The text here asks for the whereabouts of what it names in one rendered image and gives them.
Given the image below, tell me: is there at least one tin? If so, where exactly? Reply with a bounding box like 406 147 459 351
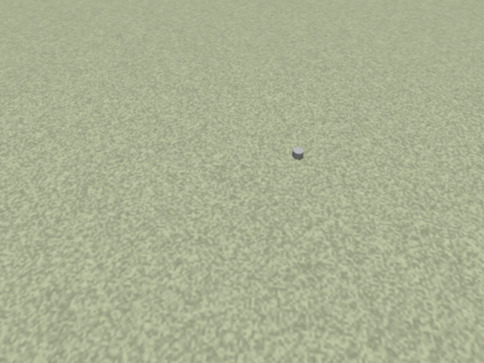
292 147 304 159

